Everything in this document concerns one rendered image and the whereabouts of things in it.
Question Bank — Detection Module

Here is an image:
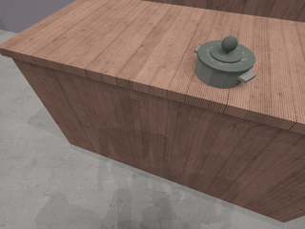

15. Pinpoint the table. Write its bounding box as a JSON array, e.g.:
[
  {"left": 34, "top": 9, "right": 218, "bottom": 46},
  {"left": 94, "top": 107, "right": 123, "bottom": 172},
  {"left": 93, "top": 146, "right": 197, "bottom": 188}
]
[{"left": 0, "top": 0, "right": 305, "bottom": 222}]

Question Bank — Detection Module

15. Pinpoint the knob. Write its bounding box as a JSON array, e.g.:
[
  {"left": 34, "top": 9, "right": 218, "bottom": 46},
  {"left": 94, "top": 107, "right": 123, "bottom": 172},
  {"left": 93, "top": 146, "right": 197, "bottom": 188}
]
[{"left": 221, "top": 35, "right": 238, "bottom": 52}]

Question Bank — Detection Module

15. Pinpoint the lid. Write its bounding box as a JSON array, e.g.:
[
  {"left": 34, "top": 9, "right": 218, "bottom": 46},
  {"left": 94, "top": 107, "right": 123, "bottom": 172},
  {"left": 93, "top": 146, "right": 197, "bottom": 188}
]
[{"left": 197, "top": 40, "right": 255, "bottom": 74}]

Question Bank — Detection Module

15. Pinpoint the pot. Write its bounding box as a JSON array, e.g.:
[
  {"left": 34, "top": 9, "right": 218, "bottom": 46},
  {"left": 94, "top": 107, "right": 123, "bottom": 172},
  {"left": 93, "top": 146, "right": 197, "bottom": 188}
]
[{"left": 193, "top": 48, "right": 256, "bottom": 89}]

